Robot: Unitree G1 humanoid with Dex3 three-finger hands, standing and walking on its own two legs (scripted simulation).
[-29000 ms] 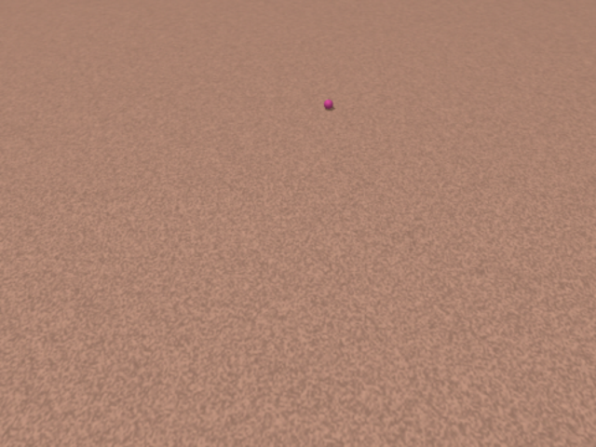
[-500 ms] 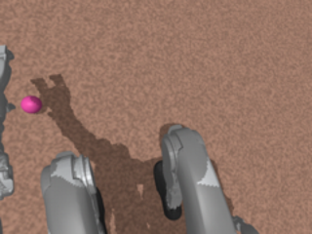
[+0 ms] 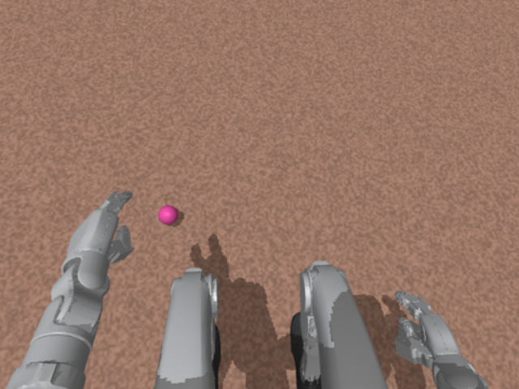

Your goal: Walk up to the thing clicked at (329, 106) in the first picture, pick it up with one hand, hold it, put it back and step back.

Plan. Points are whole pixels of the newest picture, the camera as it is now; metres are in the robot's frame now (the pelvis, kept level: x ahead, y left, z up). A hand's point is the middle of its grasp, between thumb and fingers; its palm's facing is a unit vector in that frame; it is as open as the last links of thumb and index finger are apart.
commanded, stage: home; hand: left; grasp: from above
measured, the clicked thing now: (168, 214) +0.51 +0.24 -0.47
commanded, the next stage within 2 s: none
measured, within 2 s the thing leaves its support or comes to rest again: neither
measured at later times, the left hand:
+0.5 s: hand (78, 277) +0.26 +0.19 +0.11, palm faces +0.09 -0.97 -0.25, open 7.4 cm
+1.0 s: hand (30, 313) +0.23 +0.19 +0.18, palm faces +0.11 -0.97 -0.20, open 7.4 cm
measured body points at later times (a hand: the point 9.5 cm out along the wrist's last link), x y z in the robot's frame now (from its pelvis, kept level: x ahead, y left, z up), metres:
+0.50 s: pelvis +0.06 +0.00 +0.18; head +0.12 +0.01 +0.63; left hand +0.26 +0.24 +0.12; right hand +0.21 -0.24 +0.09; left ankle +0.08 +0.12 -0.46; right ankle +0.10 -0.14 -0.46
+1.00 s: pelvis +0.08 +0.00 +0.22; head +0.09 +0.00 +0.67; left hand +0.22 +0.24 +0.19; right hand +0.27 -0.23 +0.17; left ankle +0.08 +0.12 -0.46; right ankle +0.10 -0.14 -0.46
